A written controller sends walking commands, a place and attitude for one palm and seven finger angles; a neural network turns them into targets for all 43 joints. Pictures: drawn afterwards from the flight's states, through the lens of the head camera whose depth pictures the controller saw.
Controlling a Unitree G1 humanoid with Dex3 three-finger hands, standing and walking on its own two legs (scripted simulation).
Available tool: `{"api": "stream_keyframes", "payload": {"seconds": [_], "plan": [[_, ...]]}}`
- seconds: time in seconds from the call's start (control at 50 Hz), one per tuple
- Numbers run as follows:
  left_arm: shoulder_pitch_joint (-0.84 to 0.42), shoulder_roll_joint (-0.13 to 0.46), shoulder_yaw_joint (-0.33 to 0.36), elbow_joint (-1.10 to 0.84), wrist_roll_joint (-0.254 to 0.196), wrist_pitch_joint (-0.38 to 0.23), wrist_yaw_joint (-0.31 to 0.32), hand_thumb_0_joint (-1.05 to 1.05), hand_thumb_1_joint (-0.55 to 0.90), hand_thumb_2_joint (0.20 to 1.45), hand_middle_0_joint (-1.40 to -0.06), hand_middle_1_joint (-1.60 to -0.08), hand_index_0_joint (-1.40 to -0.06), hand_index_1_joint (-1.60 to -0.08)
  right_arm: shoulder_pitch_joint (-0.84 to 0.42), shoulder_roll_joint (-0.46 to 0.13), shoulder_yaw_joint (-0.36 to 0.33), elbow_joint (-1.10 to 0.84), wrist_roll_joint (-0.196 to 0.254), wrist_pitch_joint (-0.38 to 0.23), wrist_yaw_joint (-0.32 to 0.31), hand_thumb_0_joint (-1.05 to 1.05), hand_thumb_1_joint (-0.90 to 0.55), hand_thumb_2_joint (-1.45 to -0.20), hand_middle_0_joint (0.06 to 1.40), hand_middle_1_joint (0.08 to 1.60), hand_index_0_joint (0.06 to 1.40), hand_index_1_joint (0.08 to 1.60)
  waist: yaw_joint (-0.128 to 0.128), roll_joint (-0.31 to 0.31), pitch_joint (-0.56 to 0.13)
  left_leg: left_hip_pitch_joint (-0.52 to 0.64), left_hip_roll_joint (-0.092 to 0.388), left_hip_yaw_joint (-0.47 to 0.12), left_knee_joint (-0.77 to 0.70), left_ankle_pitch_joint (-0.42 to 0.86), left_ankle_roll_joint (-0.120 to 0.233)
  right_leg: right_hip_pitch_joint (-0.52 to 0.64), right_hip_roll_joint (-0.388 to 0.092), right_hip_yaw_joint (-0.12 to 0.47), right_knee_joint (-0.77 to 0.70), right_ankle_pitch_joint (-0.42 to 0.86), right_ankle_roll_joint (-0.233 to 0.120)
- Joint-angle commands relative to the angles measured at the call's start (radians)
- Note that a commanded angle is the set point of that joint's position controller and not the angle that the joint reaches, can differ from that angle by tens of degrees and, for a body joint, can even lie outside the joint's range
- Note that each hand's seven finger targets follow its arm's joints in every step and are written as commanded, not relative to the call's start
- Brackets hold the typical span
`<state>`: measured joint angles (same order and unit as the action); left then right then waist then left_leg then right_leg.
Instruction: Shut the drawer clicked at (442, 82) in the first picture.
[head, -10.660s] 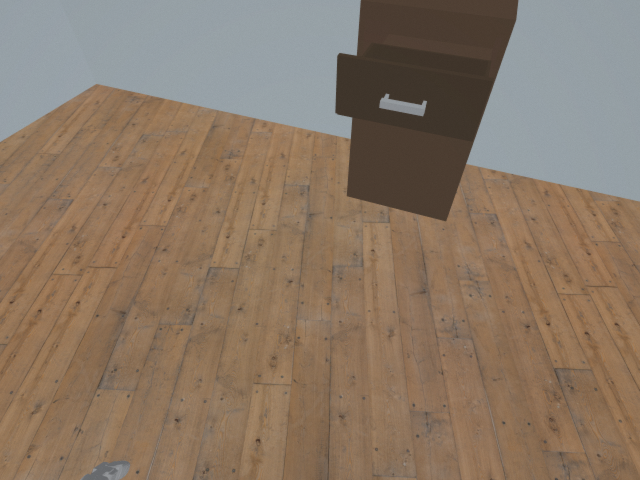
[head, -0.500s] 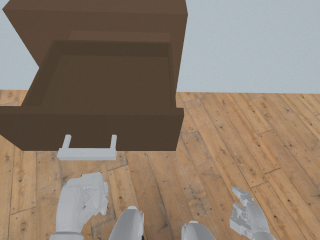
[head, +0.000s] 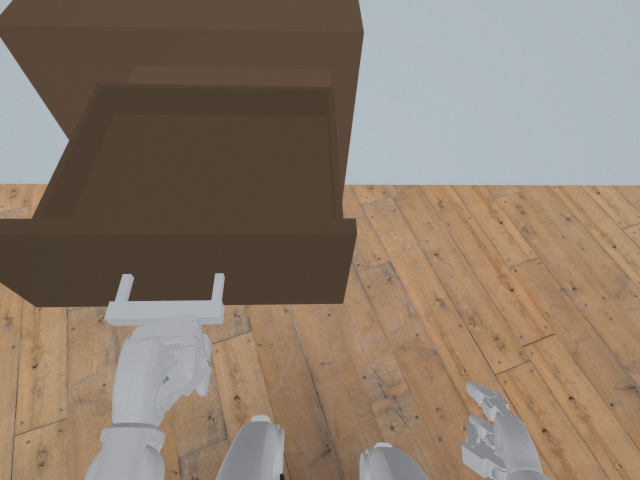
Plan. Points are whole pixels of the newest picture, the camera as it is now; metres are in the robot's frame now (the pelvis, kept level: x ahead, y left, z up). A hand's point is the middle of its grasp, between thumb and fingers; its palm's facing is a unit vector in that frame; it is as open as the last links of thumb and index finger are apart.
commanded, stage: push the drawer shut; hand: left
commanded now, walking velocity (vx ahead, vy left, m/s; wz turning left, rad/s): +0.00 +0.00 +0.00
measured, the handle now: (170, 297) +0.32 +0.20 +0.04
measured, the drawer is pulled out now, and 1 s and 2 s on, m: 0.28 0.17 0.05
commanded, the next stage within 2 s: none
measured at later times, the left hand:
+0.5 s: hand (207, 334) +0.28 +0.14 +0.04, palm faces +0.02 -1.00 -0.04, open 3.0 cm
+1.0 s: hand (213, 270) +0.36 +0.15 +0.04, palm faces +0.03 -1.00 -0.03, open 3.0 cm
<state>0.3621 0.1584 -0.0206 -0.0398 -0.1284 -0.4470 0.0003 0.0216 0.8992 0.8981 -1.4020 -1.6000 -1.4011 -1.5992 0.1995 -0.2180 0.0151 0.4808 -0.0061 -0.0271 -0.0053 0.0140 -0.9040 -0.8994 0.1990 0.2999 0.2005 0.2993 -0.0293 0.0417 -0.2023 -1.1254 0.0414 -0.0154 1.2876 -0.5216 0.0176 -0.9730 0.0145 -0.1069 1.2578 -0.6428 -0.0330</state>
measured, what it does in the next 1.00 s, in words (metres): stands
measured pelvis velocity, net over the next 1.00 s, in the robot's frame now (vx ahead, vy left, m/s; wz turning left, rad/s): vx -0.02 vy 0.01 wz -0.01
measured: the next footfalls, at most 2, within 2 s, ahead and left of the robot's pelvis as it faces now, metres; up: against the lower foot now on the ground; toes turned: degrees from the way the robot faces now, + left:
none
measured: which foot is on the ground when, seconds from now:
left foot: down 0.00-1.00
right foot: down 0.00-1.00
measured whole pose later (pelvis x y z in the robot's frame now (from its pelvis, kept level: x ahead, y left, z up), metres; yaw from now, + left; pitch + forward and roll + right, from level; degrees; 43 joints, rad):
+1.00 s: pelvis -0.02 +0.01 +0.01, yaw -1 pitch +21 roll -4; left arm -0.27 0.20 0.09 0.54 -0.11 -0.47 0.02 -0.02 0.81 0.91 -1.40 -1.60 -1.40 -1.60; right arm 0.23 -0.25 0.01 0.61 -0.01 0.02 0.00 0.01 -0.90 -0.90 0.20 0.30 0.20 0.30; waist -0.07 0.03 -0.17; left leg -1.14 0.04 0.01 1.24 -0.46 0.04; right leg -1.00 0.01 -0.08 1.22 -0.58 -0.01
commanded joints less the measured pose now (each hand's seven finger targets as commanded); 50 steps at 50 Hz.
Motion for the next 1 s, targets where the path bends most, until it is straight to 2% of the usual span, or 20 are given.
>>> {"api": "stream_keyframes", "payload": {"seconds": [0.0,0.1,0.18,0.3,0.32,0.34,0.36,0.44,0.48,0.52,0.58,0.68,0.7,0.76,0.8,0.84,0.86,0.92,0.94,0.98], "plan": [[-0.069,0.073,0.06,-0.162,-0.012,-0.073,0.003,0.0,0.9,0.9,-1.4,-1.6,-1.4,-1.6,-0.032,-0.133,-0.056,-0.141,0.003,-0.051,-0.008,0.0,-0.9,-0.9,0.2,0.3,0.2,0.3,-0.011,-0.019,-0.229,0.283,-0.024,-0.027,-0.162,0.23,0.012,0.077,0.011,0.066,-0.199,0.309,0.005],[-0.178,0.059,0.039,-0.144,-0.011,-0.095,0.008,0.0,0.9,0.9,-1.4,-1.6,-1.4,-1.6,-0.033,-0.138,-0.058,-0.122,0.001,-0.058,-0.008,0.0,-0.9,-0.9,0.2,0.3,0.2,0.3,-0.025,-0.004,-0.234,0.302,-0.022,-0.034,-0.164,0.219,0.012,0.048,0.01,0.061,-0.198,0.284,0.004],[-0.3,0.079,0.047,-0.117,-0.005,-0.106,0.015,0.0,0.9,0.9,-1.4,-1.6,-1.4,-1.6,-0.033,-0.145,-0.059,-0.096,0.001,-0.059,-0.013,0.0,-0.9,-0.9,0.2,0.3,0.2,0.3,-0.038,-0.006,-0.236,0.302,-0.021,-0.039,-0.161,0.188,0.014,0.024,0.009,0.064,-0.203,0.246,0.005],[-0.412,0.078,0.044,-0.072,-0.008,-0.095,0.011,0.0,0.9,0.9,-1.4,-1.6,-1.4,-1.6,-0.04,-0.151,-0.057,-0.074,0.004,-0.056,-0.017,0.0,-0.9,-0.9,0.2,0.3,0.2,0.3,-0.038,0.011,-0.28,0.339,-0.022,-0.046,-0.171,0.171,0.015,0.017,0.008,0.064,-0.211,0.222,0.004],[-0.42,0.099,0.064,-0.055,-0.008,-0.089,0.014,0.0,0.9,0.9,-1.4,-1.6,-1.4,-1.6,-0.037,-0.155,-0.057,-0.07,0.005,-0.053,-0.019,0.0,-0.9,-0.9,0.2,0.3,0.2,0.3,-0.037,0.01,-0.275,0.333,-0.02,-0.047,-0.173,0.171,0.015,0.02,0.009,0.066,-0.215,0.22,0.003],[-0.442,0.082,0.053,-0.034,-0.011,-0.081,0.011,0.0,0.9,0.9,-1.4,-1.6,-1.4,-1.6,-0.037,-0.153,-0.054,-0.068,0.004,-0.05,-0.018,0.0,-0.9,-0.9,0.2,0.3,0.2,0.3,-0.041,-0.002,-0.272,0.33,-0.022,-0.046,-0.178,0.156,0.015,0.024,0.009,0.064,-0.22,0.211,0.005],[-0.49,0.104,0.071,-0.033,-0.014,-0.081,0.011,0.0,0.9,0.9,-1.4,-1.6,-1.4,-1.6,-0.04,-0.157,-0.054,-0.061,0.006,-0.048,-0.021,0.0,-0.9,-0.9,0.2,0.3,0.2,0.3,-0.044,-0.004,-0.267,0.323,-0.021,-0.045,-0.176,0.144,0.016,0.021,0.008,0.07,-0.224,0.203,0.006],[-0.555,0.101,0.073,0.024,-0.011,-0.07,0.012,0.0,0.9,0.9,-1.4,-1.6,-1.4,-1.6,-0.044,-0.157,-0.05,-0.055,0.007,-0.043,-0.022,0.0,-0.9,-0.9,0.2,0.3,0.2,0.3,-0.038,0.014,-0.268,0.336,-0.023,-0.046,-0.192,0.122,0.013,0.016,0.008,0.067,-0.229,0.18,0.003],[-0.63,0.09,0.061,0.051,-0.015,-0.068,0.014,0.0,0.9,0.9,-1.4,-1.6,-1.4,-1.6,-0.043,-0.157,-0.048,-0.048,0.008,-0.042,-0.022,0.0,-0.9,-0.9,0.2,0.3,0.2,0.3,-0.053,0.005,-0.244,0.328,-0.025,-0.047,-0.194,0.092,0.014,0.0,0.008,0.069,-0.238,0.159,0.006],[-0.639,0.123,0.097,0.095,-0.013,-0.067,0.019,0.0,0.9,0.9,-1.4,-1.6,-1.4,-1.6,-0.034,-0.164,-0.048,-0.044,0.007,-0.039,-0.023,0.0,-0.9,-0.9,0.2,0.3,0.2,0.3,-0.047,-0.012,-0.25,0.315,-0.024,-0.046,-0.195,0.093,0.016,0.013,0.01,0.072,-0.241,0.157,0.006],[-0.724,0.128,0.111,0.146,-0.017,-0.069,0.016,0.0,0.9,0.9,-1.4,-1.6,-1.4,-1.6,-0.031,-0.164,-0.047,-0.033,0.008,-0.033,-0.023,0.0,-0.9,-0.9,0.2,0.3,0.2,0.3,-0.049,-0.012,-0.255,0.312,-0.027,-0.042,-0.198,0.079,0.013,0.017,0.008,0.078,-0.245,0.147,0.008],[-0.803,0.149,0.141,0.223,-0.015,-0.069,0.02,0.0,0.9,0.9,-1.4,-1.6,-1.4,-1.6,-0.014,-0.171,-0.05,-0.019,0.008,-0.023,-0.022,0.0,-0.9,-0.9,0.2,0.3,0.2,0.3,-0.048,0.007,-0.273,0.338,-0.024,-0.042,-0.206,0.106,0.009,0.012,0.01,0.075,-0.243,0.173,0.006],[-0.812,0.132,0.126,0.238,-0.013,-0.069,0.018,0.0,0.9,0.9,-1.4,-1.6,-1.4,-1.6,-0.012,-0.172,-0.05,-0.019,0.009,-0.021,-0.02,0.0,-0.9,-0.9,0.2,0.3,0.2,0.3,-0.05,0.022,-0.277,0.351,-0.024,-0.041,-0.208,0.106,0.007,0.004,0.009,0.073,-0.244,0.174,0.007],[-0.878,0.153,0.15,0.28,-0.011,-0.071,0.023,0.0,0.9,0.9,-1.4,-1.6,-1.4,-1.6,0.007,-0.179,-0.053,-0.008,0.008,-0.013,-0.018,0.0,-0.9,-0.9,0.2,0.3,0.2,0.3,-0.055,0.01,-0.282,0.355,-0.022,-0.049,-0.214,0.114,0.006,-0.002,0.011,0.066,-0.237,0.184,0.006],[-0.91,0.135,0.135,0.303,-0.007,-0.076,0.023,0.0,0.9,0.9,-1.4,-1.6,-1.4,-1.6,0.015,-0.18,-0.056,-0.001,0.007,-0.011,-0.016,0.0,-0.9,-0.9,0.2,0.3,0.2,0.3,-0.061,0.013,-0.298,0.383,-0.02,-0.053,-0.215,0.132,0.005,-0.014,0.011,0.063,-0.235,0.198,0.006],[-0.883,0.142,0.151,0.327,-0.003,-0.079,0.025,0.0,0.9,0.9,-1.4,-1.6,-1.4,-1.6,0.027,-0.185,-0.06,0.0,0.005,-0.005,-0.012,0.0,-0.9,-0.9,0.2,0.3,0.2,0.3,-0.048,0.018,-0.318,0.408,-0.016,-0.06,-0.223,0.169,0.001,-0.013,0.013,0.056,-0.226,0.221,0.003],[-0.922,0.131,0.139,0.325,-0.007,-0.081,0.026,0.0,0.9,0.9,-1.4,-1.6,-1.4,-1.6,0.03,-0.184,-0.06,0.004,0.004,-0.002,-0.01,0.0,-0.9,-0.9,0.2,0.3,0.2,0.3,-0.06,0.02,-0.319,0.417,-0.015,-0.06,-0.221,0.177,0.002,-0.018,0.012,0.055,-0.227,0.23,0.005],[-0.948,0.174,0.181,0.373,0.002,-0.084,0.033,0.0,0.9,0.9,-1.4,-1.6,-1.4,-1.6,0.049,-0.19,-0.062,0.012,0.003,0.008,-0.009,0.0,-0.9,-0.9,0.2,0.3,0.2,0.3,-0.056,0.013,-0.318,0.41,-0.013,-0.063,-0.221,0.184,-0.001,-0.021,0.017,0.053,-0.22,0.233,0.003],[-0.975,0.152,0.162,0.394,0.006,-0.087,0.034,0.0,0.9,0.9,-1.4,-1.6,-1.4,-1.6,0.051,-0.188,-0.061,0.018,0.001,0.012,-0.007,0.0,-0.9,-0.9,0.2,0.3,0.2,0.3,-0.068,0.014,-0.313,0.411,-0.014,-0.062,-0.22,0.181,0.0,-0.03,0.015,0.054,-0.223,0.233,0.006],[-1.012,0.162,0.179,0.422,0.005,-0.093,0.036,0.0,0.9,0.9,-1.4,-1.6,-1.4,-1.6,0.062,-0.188,-0.063,0.027,0.0,0.016,-0.005,0.0,-0.9,-0.9,0.2,0.3,0.2,0.3,-0.072,0.001,-0.311,0.405,-0.014,-0.06,-0.217,0.184,0.001,-0.025,0.017,0.056,-0.227,0.238,0.007]]}}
